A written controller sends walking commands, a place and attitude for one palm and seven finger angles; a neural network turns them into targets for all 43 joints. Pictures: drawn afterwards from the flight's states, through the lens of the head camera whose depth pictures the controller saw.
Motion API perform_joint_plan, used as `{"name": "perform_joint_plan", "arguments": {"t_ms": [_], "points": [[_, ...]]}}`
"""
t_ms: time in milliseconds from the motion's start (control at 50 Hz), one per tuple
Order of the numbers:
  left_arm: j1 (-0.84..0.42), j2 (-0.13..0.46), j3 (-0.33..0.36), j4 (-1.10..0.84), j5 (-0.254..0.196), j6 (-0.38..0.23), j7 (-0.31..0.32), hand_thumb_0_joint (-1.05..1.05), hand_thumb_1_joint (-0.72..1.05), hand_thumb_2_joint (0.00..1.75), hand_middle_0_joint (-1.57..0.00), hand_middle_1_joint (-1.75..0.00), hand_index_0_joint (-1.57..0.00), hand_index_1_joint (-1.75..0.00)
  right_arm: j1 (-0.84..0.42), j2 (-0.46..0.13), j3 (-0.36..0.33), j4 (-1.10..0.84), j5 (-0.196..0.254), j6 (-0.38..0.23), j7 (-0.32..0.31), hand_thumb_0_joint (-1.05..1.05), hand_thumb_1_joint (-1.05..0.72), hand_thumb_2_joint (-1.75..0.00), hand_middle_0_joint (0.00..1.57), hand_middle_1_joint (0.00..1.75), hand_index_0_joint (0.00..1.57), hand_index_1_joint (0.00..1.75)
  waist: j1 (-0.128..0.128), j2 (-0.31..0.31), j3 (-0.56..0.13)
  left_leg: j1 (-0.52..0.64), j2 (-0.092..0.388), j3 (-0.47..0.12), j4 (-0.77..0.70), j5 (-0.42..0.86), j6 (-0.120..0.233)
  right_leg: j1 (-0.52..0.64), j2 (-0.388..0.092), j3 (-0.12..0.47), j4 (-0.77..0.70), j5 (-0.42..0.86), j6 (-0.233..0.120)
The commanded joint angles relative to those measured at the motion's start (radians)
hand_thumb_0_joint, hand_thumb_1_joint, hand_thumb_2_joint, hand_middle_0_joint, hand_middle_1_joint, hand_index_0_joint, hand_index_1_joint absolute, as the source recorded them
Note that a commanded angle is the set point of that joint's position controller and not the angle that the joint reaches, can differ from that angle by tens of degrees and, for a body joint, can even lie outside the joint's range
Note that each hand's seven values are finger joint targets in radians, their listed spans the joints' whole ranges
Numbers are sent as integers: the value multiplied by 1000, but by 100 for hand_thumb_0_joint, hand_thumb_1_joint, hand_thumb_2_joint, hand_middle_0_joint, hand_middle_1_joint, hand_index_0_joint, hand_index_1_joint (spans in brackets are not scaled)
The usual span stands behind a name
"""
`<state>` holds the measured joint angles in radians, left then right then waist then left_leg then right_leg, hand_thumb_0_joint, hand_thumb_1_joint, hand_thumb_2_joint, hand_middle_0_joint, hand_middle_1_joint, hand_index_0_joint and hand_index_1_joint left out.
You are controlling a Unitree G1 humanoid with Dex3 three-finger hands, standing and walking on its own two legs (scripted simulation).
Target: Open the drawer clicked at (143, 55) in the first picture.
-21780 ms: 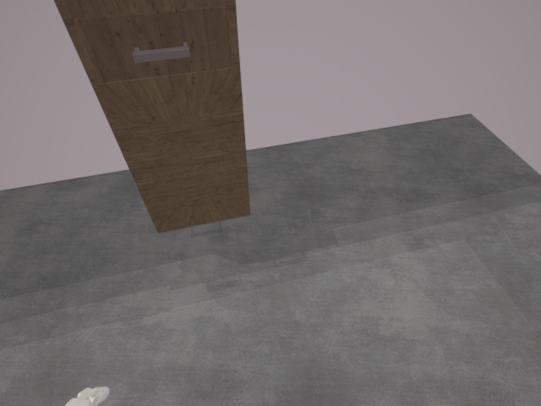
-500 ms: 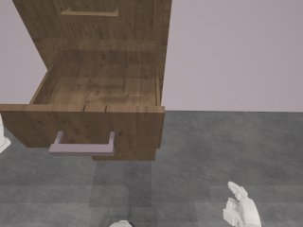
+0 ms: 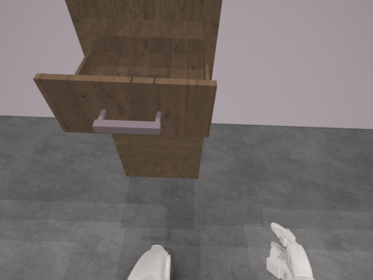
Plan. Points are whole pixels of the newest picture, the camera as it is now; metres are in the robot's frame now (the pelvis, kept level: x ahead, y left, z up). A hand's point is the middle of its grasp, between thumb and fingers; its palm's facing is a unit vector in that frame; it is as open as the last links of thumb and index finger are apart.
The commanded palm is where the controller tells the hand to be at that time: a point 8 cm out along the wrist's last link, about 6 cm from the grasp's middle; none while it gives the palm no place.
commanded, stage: stop stepping back and stand still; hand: left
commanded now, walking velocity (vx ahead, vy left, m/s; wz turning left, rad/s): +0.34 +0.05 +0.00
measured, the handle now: (129, 120) +0.43 +0.17 +0.09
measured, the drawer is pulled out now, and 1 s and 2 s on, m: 0.30 0.30 0.30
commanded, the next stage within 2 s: let the arm hang, fingers relaxed in 1.00 s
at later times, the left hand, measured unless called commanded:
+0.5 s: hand out of the picture +0.12 +0.24 +0.28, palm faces +0.44 -0.78 -0.44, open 7.4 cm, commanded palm +0.06 +0.30 +0.29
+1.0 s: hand out of the picture +0.14 +0.24 +0.27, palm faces +0.39 -0.78 -0.49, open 7.4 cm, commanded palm +0.08 +0.30 +0.29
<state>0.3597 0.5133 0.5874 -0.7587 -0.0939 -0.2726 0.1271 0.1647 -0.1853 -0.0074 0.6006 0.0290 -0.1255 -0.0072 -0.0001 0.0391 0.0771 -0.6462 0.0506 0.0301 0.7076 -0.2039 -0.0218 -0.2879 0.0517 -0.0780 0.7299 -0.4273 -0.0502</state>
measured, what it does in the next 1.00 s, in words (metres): steps on the spot: left foot, then right foot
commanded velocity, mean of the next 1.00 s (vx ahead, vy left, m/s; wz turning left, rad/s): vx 0.11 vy -0.01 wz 0.00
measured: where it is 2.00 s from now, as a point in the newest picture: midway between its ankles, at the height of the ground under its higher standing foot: outside the picture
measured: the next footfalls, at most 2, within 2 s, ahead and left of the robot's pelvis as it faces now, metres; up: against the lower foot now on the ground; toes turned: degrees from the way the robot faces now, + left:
left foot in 0.18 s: +0.01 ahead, +0.14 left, +0.00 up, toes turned +3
right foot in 0.40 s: -0.04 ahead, -0.07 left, +0.00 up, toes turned -4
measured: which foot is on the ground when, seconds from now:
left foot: up 0.00-0.16, down 0.18-1.00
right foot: down 0.00-0.22, up 0.24-0.38, down 0.40-1.00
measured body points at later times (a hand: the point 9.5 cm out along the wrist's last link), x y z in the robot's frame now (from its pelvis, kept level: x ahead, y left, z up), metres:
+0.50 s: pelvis -0.08 +0.02 +0.03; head -0.07 +0.03 +0.48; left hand +0.09 +0.28 +0.31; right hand +0.08 -0.21 -0.05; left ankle -0.02 +0.13 -0.68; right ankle -0.08 -0.07 -0.70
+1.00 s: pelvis -0.06 +0.02 +0.04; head -0.04 +0.02 +0.49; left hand +0.12 +0.28 +0.30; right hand +0.10 -0.21 -0.05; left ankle -0.03 +0.14 -0.70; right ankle -0.08 -0.07 -0.70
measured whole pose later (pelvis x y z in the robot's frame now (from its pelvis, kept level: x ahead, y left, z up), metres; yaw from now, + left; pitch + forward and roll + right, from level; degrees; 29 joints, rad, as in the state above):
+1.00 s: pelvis -0.06 +0.02 +0.04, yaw -1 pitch +0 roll -1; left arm 0.55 0.46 0.50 -0.73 -0.06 -0.23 0.14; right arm 0.20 -0.19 0.00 0.61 0.02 -0.07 -0.03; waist -0.02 0.01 0.03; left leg -0.28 0.05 0.07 0.50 -0.22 0.00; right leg -0.16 0.05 -0.06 0.44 -0.27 -0.04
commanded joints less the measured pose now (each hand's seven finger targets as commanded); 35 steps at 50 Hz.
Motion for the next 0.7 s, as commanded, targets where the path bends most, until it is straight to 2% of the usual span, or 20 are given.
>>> {"name": "perform_joint_plan", "arguments": {"t_ms": [0, 40, 100, 120, 140, 160, 180, 200, 260, 340, 360, 380, 400, 420, 440, 480, 540, 600, 640, 680], "points": [[-56, 202, 113, -156, 3, -7, 5, 0, 90, 90, -20, -30, -20, -30, -84, -123, -42, -131, 10, -36, -10, 0, -90, -90, 20, 30, 20, 30, -9, -273, -135, 107, -53, -123, 723, -226, -30, -209, -388, 391, -470, 162, -146], [7, 135, 93, -60, 10, 15, 15, 0, 90, 90, -20, -30, -20, -30, -100, -95, -20, -140, 0, -8, -42, 0, -90, -90, 20, 30, 20, 30, -33, -172, -76, 170, 19, -101, 361, -218, -5, -121, -310, 239, -395, 307, -88], [-7, 134, 77, -69, 34, 1, 48, 0, 90, 90, -20, -30, -20, -30, -73, -127, -21, -122, -15, -29, -63, 0, -90, -90, 20, 30, 20, 30, -27, -53, -102, 419, -18, -11, -274, -116, 34, -43, -234, 196, -322, 221, -31], [-2, 84, 25, -73, 32, -10, 50, 0, 90, 90, -20, -30, -20, -30, -50, -133, -16, -123, -21, -43, -59, 0, -90, -90, 20, 30, 20, 30, -21, 50, -109, 435, 41, -55, -377, -98, 52, -7, -181, 156, -263, 208, 3], [-55, 93, 13, -126, 37, -20, 54, 0, 90, 90, -20, -30, -20, -30, -60, -160, -27, -143, -19, -49, -51, 0, -90, -90, 20, 30, 20, 30, -7, 152, -119, 424, 148, -209, -390, -79, 90, -19, -113, 110, -208, 153, 42], [-84, 112, 18, -150, 44, -19, 53, 0, 90, 90, -20, -30, -20, -30, -60, -173, -36, -153, -10, -51, -42, 0, -90, -90, 20, 30, 20, 30, 0, 126, -142, 405, 204, -267, -389, -44, 112, -5, -71, 73, -164, 135, 59], [-8, 120, 34, -91, 43, -8, 43, 0, 90, 90, -20, -30, -20, -30, -52, -142, -27, -138, -10, -48, -36, 0, -90, -90, 20, 30, 20, 30, -21, 158, -167, 319, 201, -286, -482, -340, 97, 42, -59, 58, -116, 30, 64], [-6, 129, 41, -155, 43, -4, 39, 0, 90, 90, -20, -30, -20, -30, -68, -134, -26, -150, -12, -44, -34, 0, -90, -90, 20, 30, 20, 30, -12, 250, -156, 284, 192, -306, -551, -493, 92, 46, -38, 52, -61, 11, 68], [46, 88, -3, -204, 52, 15, 41, 0, 90, 90, -20, -30, -20, -30, -71, -133, -34, -154, -13, -51, -13, 0, -90, -90, 20, 30, 20, 30, -14, 182, -143, 234, 185, -246, -542, -488, 106, 65, -6, 14, -1, -1, 55], [81, 120, 23, -199, 46, 34, 49, 0, 90, 90, -20, -30, -20, -30, -78, -137, -30, -150, -16, -22, -23, 0, -90, -90, 20, 30, 20, 30, -11, 132, -136, 192, 108, -118, -404, -416, 78, 195, -18, -5, -299, 20, 15], [65, 127, 31, -197, 45, 31, 47, 0, 90, 90, -20, -30, -20, -30, -69, -133, -31, -148, -19, -13, -28, 0, -90, -90, 20, 30, 20, 30, -15, 89, -135, 200, 62, -75, -299, -350, 63, 183, -59, 53, -373, 17, -17], [47, 155, 55, -173, 40, 30, 48, 0, 90, 90, -20, -30, -20, -30, -65, -126, -32, -143, -24, -2, -32, 0, -90, -90, 20, 30, 20, 30, -19, 8, -130, 188, 22, -34, -141, -285, 48, 143, -144, 192, -430, -10, -71], [37, 165, 61, -168, 34, 35, 50, 0, 90, 90, -20, -30, -20, -30, -53, -122, -40, -134, -18, 7, -31, 0, -90, -90, 20, 30, 20, 30, -17, -148, -132, 170, -20, 5, 61, -243, 27, 75, -273, 397, -537, -194, -122], [49, 137, 49, -128, 27, 44, 56, 0, 90, 90, -20, -30, -20, -30, -33, -125, -45, -119, -13, 13, -34, 0, -90, -90, 20, 30, 20, 30, -15, -202, -109, 151, -36, -4, 206, -200, 20, 32, -351, 484, -580, -227, -167], [36, 99, 17, -103, 29, 41, 54, 0, 90, 90, -20, -30, -20, -30, -36, -131, -44, -117, -12, 16, -33, 0, -90, -90, 20, 30, 20, 30, -28, -169, -89, 123, -21, -29, 258, -174, 21, 32, -352, 443, -557, -110, -174], [28, 110, 28, -80, 30, 29, 55, 0, 90, 90, -20, -30, -20, -30, -50, -118, -26, -116, -18, 12, -37, 0, -90, -90, 20, 30, 20, 30, -31, -114, -86, 196, 11, -28, 92, -158, 33, 18, -329, 320, -498, 40, -146], [35, 98, 7, -61, 36, 24, 64, 0, 90, 90, -20, -30, -20, -30, -48, -121, -20, -114, -18, 5, -54, 0, -90, -90, 20, 30, 20, 30, -25, -57, -92, 421, -9, 21, -243, -111, 56, -18, -230, 198, -407, 19, -62], [-1, 118, 13, -146, 36, 2, 62, 0, 90, 90, -20, -30, -20, -30, -59, -160, -37, -144, -11, -11, -53, 0, -90, -90, 20, 30, 20, 30, -14, 129, -118, 485, 185, -273, -367, -67, 133, -59, -72, 65, -188, 132, 37], [43, 121, 29, -141, 45, -1, 53, 0, 90, 90, -20, -30, -20, -30, -55, -132, -22, -133, -21, -18, -45, 0, -90, -90, 20, 30, 20, 30, -13, 170, -123, 377, 203, -302, -455, -184, 133, 7, -45, 37, -132, 48, 46], [48, 110, 21, -150, 50, -2, 50, 0, 90, 90, -20, -30, -20, -30, -57, -133, -20, -129, -22, -30, -38, 0, -90, -90, 20, 30, 20, 30, -8, 148, -91, 305, 179, -230, -446, -197, 117, 61, -51, 32, -177, 84, 45]]}}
